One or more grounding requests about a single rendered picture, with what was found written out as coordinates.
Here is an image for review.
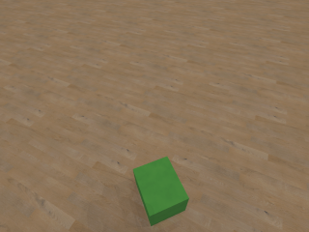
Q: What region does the carton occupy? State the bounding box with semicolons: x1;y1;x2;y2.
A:
132;157;189;226

